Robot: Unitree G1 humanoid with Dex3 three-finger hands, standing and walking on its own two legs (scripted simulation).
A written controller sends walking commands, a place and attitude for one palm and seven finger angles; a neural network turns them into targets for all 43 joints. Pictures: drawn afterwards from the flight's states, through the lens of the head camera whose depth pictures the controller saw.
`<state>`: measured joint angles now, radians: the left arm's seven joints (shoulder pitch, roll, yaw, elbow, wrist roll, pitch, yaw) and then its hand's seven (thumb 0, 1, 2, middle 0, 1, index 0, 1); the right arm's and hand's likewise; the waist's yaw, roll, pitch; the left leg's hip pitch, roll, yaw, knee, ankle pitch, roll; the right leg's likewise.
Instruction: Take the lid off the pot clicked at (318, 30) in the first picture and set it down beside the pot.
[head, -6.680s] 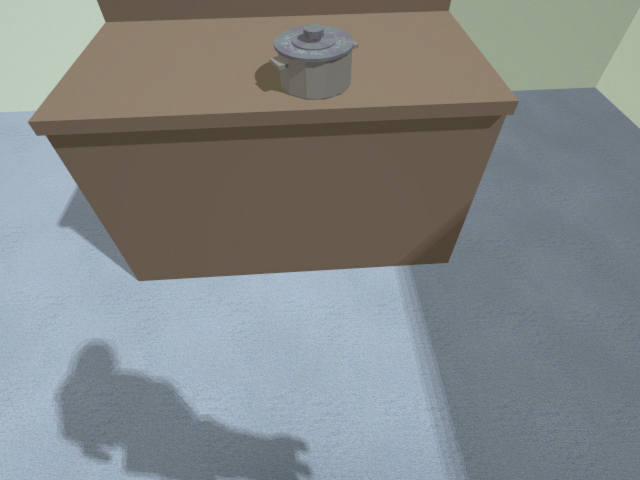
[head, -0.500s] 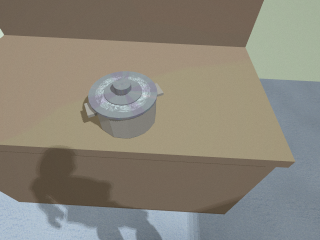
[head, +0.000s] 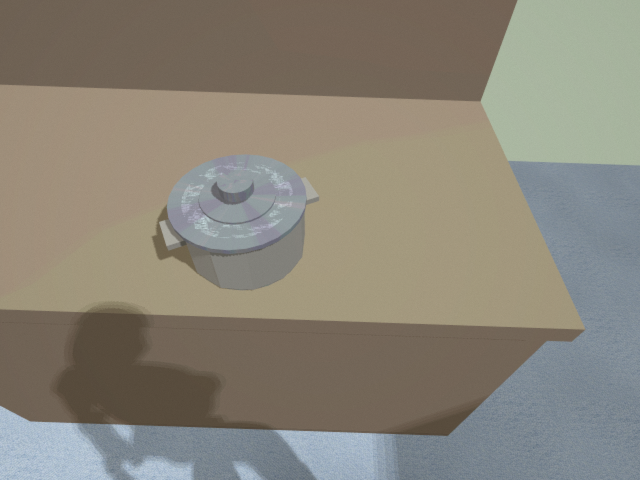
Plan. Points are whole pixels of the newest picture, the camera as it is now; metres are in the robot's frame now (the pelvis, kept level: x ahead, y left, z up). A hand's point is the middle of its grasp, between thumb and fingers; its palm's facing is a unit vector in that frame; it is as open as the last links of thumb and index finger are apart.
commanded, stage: come to a stop and stand still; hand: left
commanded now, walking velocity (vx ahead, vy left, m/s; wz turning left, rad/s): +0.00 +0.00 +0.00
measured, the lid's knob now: (235, 185) +0.48 +0.15 +0.10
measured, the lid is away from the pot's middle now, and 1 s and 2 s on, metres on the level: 0.00 0.00 0.00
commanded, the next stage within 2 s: look again from close up in 0.46 s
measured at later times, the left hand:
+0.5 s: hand out of the picture +0.02 +0.15 -0.17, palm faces -0.01 -0.98 -0.20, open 7.3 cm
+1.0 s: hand out of the picture +0.01 +0.12 -0.17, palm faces +0.00 -0.98 -0.18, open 7.4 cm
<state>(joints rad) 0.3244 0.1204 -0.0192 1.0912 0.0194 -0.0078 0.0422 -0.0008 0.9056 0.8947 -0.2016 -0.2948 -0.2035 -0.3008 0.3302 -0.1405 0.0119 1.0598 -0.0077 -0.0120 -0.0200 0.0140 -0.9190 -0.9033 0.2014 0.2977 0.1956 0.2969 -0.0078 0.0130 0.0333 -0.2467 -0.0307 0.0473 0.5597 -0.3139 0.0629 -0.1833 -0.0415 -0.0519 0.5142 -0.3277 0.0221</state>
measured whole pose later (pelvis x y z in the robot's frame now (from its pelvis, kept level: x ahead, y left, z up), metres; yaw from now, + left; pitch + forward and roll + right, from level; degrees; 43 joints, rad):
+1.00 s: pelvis +0.01 -0.05 +0.01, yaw -1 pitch +0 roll +1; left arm 0.31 0.15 -0.01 1.07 0.01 -0.01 0.04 0.00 0.91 0.89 -0.20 -0.29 -0.20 -0.30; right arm 0.27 -0.14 0.01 1.13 0.00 -0.02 -0.03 0.01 -0.93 -0.90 0.20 0.30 0.19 0.30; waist 0.01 -0.02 0.05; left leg -0.17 0.01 0.05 0.44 -0.27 0.00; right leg -0.14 0.00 -0.05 0.45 -0.31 -0.03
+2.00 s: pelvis +0.01 +0.00 +0.00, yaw -1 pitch +0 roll +0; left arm 0.29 0.20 0.01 1.03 0.02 0.01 0.05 0.00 0.91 0.90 -0.20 -0.29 -0.20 -0.30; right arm 0.26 -0.16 0.00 1.05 0.00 -0.02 -0.03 0.01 -0.93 -0.90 0.20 0.30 0.20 0.30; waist 0.02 -0.03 0.05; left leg -0.21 -0.06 0.07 0.48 -0.28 0.07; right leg -0.18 -0.07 -0.03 0.50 -0.32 0.03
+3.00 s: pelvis +0.00 -0.06 +0.00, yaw -2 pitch +0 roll +1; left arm 0.31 0.15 -0.02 1.07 0.01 -0.01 0.03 0.00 0.91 0.89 -0.20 -0.29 -0.20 -0.30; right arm 0.29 -0.15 0.01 1.10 0.00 -0.02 -0.02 0.01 -0.92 -0.90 0.20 0.30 0.19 0.30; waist 0.00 0.00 0.04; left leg -0.20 0.03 0.05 0.46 -0.26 -0.02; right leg -0.18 0.02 -0.05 0.49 -0.31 -0.05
